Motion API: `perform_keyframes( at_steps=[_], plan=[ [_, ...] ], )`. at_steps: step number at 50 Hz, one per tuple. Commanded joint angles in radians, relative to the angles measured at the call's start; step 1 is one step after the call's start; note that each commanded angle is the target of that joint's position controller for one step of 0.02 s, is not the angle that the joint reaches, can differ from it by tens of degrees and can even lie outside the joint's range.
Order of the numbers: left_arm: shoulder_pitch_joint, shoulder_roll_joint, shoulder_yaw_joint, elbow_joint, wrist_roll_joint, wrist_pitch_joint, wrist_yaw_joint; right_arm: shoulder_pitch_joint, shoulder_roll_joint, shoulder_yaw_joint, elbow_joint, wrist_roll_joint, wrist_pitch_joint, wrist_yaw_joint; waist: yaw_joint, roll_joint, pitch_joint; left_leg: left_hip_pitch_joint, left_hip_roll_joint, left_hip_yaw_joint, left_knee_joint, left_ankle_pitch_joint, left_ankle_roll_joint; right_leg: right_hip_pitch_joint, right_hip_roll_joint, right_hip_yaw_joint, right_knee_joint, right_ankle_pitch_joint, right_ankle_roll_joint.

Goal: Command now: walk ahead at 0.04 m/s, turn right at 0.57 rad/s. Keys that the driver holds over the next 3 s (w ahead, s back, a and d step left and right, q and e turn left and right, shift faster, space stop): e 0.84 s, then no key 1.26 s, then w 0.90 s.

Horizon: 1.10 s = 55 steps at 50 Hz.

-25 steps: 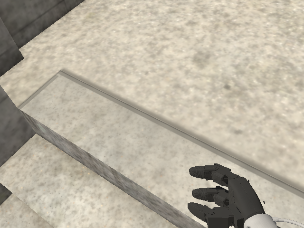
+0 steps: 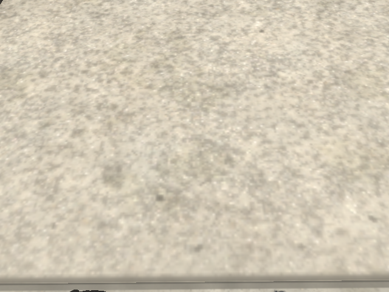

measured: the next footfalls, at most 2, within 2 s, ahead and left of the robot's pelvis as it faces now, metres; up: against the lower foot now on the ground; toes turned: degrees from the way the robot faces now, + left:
left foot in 0.34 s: +0.10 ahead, +0.25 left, +0.00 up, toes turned -13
right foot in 1.06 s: +0.05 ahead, +0.08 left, +0.00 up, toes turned -37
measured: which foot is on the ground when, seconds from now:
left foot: up 0.00-0.32, down 0.34-1.00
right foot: down 0.00-0.32, up 0.34-1.00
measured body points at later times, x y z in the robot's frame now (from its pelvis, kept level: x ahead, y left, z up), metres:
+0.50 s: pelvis +0.05 +0.17 -0.01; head +0.04 +0.23 +0.44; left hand +0.28 +0.34 -0.14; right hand +0.05 -0.09 -0.09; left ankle +0.05 +0.26 -0.71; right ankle -0.05 +0.02 -0.54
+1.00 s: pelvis +0.05 +0.22 +0.02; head +0.07 +0.20 +0.46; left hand +0.33 +0.29 -0.07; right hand +0.03 -0.08 -0.08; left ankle +0.06 +0.26 -0.71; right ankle +0.00 +0.09 -0.68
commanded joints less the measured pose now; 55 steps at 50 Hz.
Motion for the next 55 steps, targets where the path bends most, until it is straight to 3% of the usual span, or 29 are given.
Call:
perform_keyframes(
  at_steps=[1,3,4,6,9,12,15,16,17,18,19,20,21,22,23,24,25,27,31,33,35,37,41,44,49,50,53,54,55],
  plan=[
    [-0.184,0.092,0.031,-0.098,0.016,-0.006,0.013,0.080,0.088,0.043,-0.074,-0.040,0.045,-0.063,-0.071,-0.134,0.032,0.138,-0.041,0.157,-0.098,0.193,-0.039,-0.244,-0.079,-0.069,-0.268,0.527,-0.127],
    [-0.199,0.098,0.018,-0.134,0.070,-0.021,-0.001,0.151,0.081,0.028,-0.054,-0.035,0.058,-0.106,-0.057,-0.154,-0.058,0.125,-0.063,0.164,0.038,0.312,-0.069,-0.189,-0.171,-0.032,-0.312,0.484,-0.161],
    [-0.175,0.091,0.012,-0.132,0.079,-0.015,-0.013,0.168,0.082,0.022,-0.044,-0.027,0.062,-0.127,-0.032,-0.157,-0.064,0.033,-0.059,0.141,0.173,0.285,-0.082,-0.117,-0.231,0.027,-0.339,0.381,-0.180],
    [-0.098,0.105,0.022,-0.109,0.044,-0.001,-0.015,0.123,0.068,0.015,-0.090,-0.019,0.063,-0.153,0.007,-0.206,-0.025,-0.088,-0.017,0.083,0.180,0.212,-0.088,-0.026,-0.260,0.139,-0.365,0.097,-0.167],
    [-0.075,0.122,0.038,-0.121,0.027,-0.002,0.021,0.082,0.055,0.012,-0.138,-0.028,0.064,-0.139,0.031,-0.221,-0.015,-0.123,0.026,0.022,0.058,0.159,-0.087,0.072,-0.267,0.251,-0.354,-0.034,-0.145],
    [-0.221,0.135,0.052,-0.180,0.008,-0.006,0.038,0.148,0.087,0.025,-0.139,-0.048,0.078,-0.109,-0.035,-0.196,-0.082,0.231,0.076,0.040,-0.492,0.186,-0.052,-0.041,-0.210,0.196,-0.318,0.020,-0.080],
    [-0.096,0.152,0.062,-0.130,-0.003,0.005,0.040,0.237,0.048,-0.025,-0.104,-0.032,0.102,-0.087,-0.043,-0.217,-0.081,0.531,0.051,0.129,-1.129,0.077,0.000,0.003,-0.224,0.255,-0.250,0.039,-0.035],
    [-0.005,0.079,0.046,-0.086,-0.006,0.011,0.033,0.224,0.048,-0.034,-0.083,-0.031,0.110,-0.077,-0.010,-0.128,-0.035,0.531,0.029,0.106,-1.357,0.086,0.005,0.056,-0.144,0.185,-0.088,0.023,-0.001],
    [0.061,-0.018,0.032,-0.095,-0.013,0.001,0.018,0.210,-0.005,-0.034,-0.077,-0.048,0.093,-0.064,0.067,0.150,-0.025,0.575,0.133,-0.060,-1.327,0.578,-0.012,-0.032,-0.016,0.084,0.248,-0.168,0.068],
    [0.199,-0.090,0.037,-0.029,-0.024,-0.036,-0.003,0.216,0.005,-0.017,-0.108,-0.041,0.095,-0.073,0.122,0.318,-0.069,0.752,0.258,-0.167,-1.189,1.520,-0.033,-0.263,0.095,0.188,0.633,-0.228,0.135],
    [0.315,-0.058,0.062,0.014,-0.067,-0.065,-0.005,0.233,-0.058,-0.029,-0.170,-0.072,0.093,-0.069,0.132,0.350,-0.213,0.782,0.389,-0.304,-1.240,1.787,0.019,-0.273,0.115,0.253,0.936,-0.210,0.191],
    [0.154,-0.003,0.070,-0.055,-0.091,-0.050,0.010,0.144,-0.131,-0.046,-0.224,-0.124,0.081,-0.059,0.098,0.331,-0.198,0.612,0.454,-0.527,-1.459,1.097,0.119,-0.293,0.095,0.223,1.055,-0.170,0.208],
    [0.002,0.044,0.068,-0.098,-0.067,-0.019,0.030,0.043,-0.104,-0.044,-0.240,-0.093,0.079,-0.068,0.096,0.206,0.009,0.568,0.393,-0.394,-1.487,0.665,0.133,-0.414,0.030,0.214,1.037,-0.123,0.223],
    [-0.059,0.081,0.065,-0.109,-0.049,0.007,0.040,0.003,-0.067,-0.029,-0.235,-0.069,0.078,-0.082,0.079,0.181,0.105,0.505,0.334,-0.273,-1.489,0.476,0.139,-0.418,0.001,0.170,1.004,-0.094,0.234],
    [-0.065,0.087,0.065,-0.134,-0.043,0.020,0.057,0.032,-0.062,-0.027,-0.220,-0.062,0.093,-0.105,0.068,0.243,0.130,0.495,0.278,-0.174,-1.499,0.373,0.174,-0.393,0.015,0.115,0.978,-0.044,0.245],
    [-0.062,0.101,0.074,-0.129,-0.033,0.024,0.070,0.081,-0.027,-0.023,-0.225,-0.074,0.100,-0.126,0.033,0.213,0.124,0.540,0.261,-0.133,-1.504,0.281,0.194,-0.412,0.025,0.105,0.969,0.019,0.237],
    [-0.091,0.108,0.072,-0.145,-0.036,0.020,0.069,0.133,-0.006,-0.024,-0.236,-0.079,0.097,-0.141,-0.001,0.184,0.131,0.622,0.258,-0.081,-1.517,0.237,0.185,-0.468,0.010,0.114,0.847,0.045,0.234],
    [-0.084,0.055,0.053,-0.164,-0.040,0.004,0.057,0.201,-0.022,-0.038,-0.238,-0.073,0.113,-0.164,-0.017,0.164,0.052,0.792,0.277,-0.055,-1.499,0.386,0.203,-0.521,0.016,0.102,0.793,0.046,0.231],
    [0.052,0.045,0.042,-0.127,-0.029,0.011,0.051,0.147,0.003,-0.032,-0.265,-0.070,0.121,-0.165,0.029,0.076,-0.064,0.870,0.241,0.074,-1.481,0.435,0.208,-0.497,0.022,0.049,0.799,0.045,0.227],
    [0.078,0.012,0.024,-0.119,-0.020,0.017,0.050,0.101,-0.006,-0.039,-0.260,-0.063,0.111,-0.156,0.041,0.063,-0.055,0.828,0.215,0.130,-1.519,0.286,0.179,-0.470,-0.004,-0.010,0.718,0.090,0.208],
    [0.067,0.012,0.021,-0.128,-0.009,0.018,0.052,0.054,-0.002,-0.033,-0.277,-0.067,0.092,-0.149,0.039,0.068,-0.057,0.824,0.259,0.117,-1.542,0.278,0.202,-0.463,-0.041,-0.008,0.684,0.118,0.211],
    [0.047,0.021,0.027,-0.129,-0.023,0.023,0.051,0.061,-0.005,-0.035,-0.275,-0.074,0.080,-0.133,0.021,0.070,-0.054,0.825,0.274,0.123,-1.554,0.245,0.244,-0.437,-0.074,-0.013,0.635,0.130,0.215],
    [-0.025,0.028,0.032,-0.169,-0.043,0.021,0.034,0.036,-0.038,-0.050,-0.263,-0.055,0.076,-0.115,0.005,0.047,-0.029,0.823,0.279,0.139,-1.586,0.126,0.260,-0.379,-0.109,-0.045,0.455,0.064,0.201],
    [-0.028,0.010,0.027,-0.176,-0.036,0.018,0.021,0.020,-0.054,-0.060,-0.254,-0.073,0.083,-0.107,-0.004,0.027,-0.037,0.858,0.333,0.134,-1.589,0.291,0.291,-0.313,-0.131,-0.051,0.326,0.018,0.184],
    [-0.011,-0.002,0.016,-0.165,-0.051,-0.011,0.013,0.058,-0.060,-0.067,-0.208,-0.055,0.096,-0.095,-0.013,0.007,-0.055,0.878,0.296,0.159,-1.529,0.342,0.296,-0.178,-0.080,-0.126,0.079,-0.141,0.148],
    [0.003,-0.015,0.012,-0.160,-0.054,-0.020,0.005,0.067,-0.079,-0.073,-0.192,-0.046,0.103,-0.097,-0.003,0.004,-0.053,0.873,0.295,0.174,-1.523,0.340,0.291,-0.136,-0.067,-0.151,0.001,-0.112,0.132],
    [0.051,0.023,0.028,-0.127,-0.040,-0.022,-0.017,0.081,-0.041,-0.057,-0.143,-0.037,0.093,-0.073,0.044,-0.020,-0.063,0.826,0.245,0.249,-1.415,0.477,0.225,0.107,-0.028,-0.134,-0.320,0.154,0.063],
    [0.077,0.093,0.047,-0.141,-0.037,-0.023,-0.018,0.069,-0.004,-0.037,-0.142,-0.043,0.083,-0.065,0.059,-0.069,-0.095,0.743,0.192,0.296,-1.312,0.372,0.176,0.242,-0.081,-0.043,-0.318,0.414,0.029],
    [0.051,0.109,0.038,-0.149,-0.005,-0.020,-0.021,0.114,0.055,-0.014,-0.137,-0.047,0.074,-0.062,0.018,-0.253,-0.191,0.637,0.108,0.269,-1.317,0.044,0.108,0.323,-0.216,0.178,-0.257,0.558,-0.093]
  ],
)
